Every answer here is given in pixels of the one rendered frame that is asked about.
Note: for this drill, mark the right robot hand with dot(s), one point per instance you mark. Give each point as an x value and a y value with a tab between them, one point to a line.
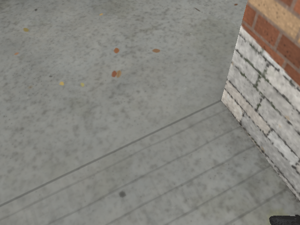
285	220

